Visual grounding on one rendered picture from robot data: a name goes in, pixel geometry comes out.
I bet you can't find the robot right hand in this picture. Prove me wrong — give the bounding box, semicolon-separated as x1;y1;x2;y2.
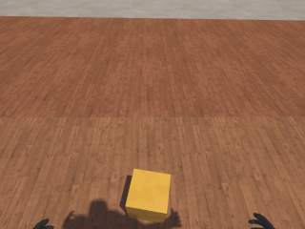
248;213;275;229

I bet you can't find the carton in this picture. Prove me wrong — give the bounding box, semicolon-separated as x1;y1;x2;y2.
125;169;171;224

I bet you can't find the robot left hand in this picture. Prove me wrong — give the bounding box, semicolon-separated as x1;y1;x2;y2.
33;219;54;229

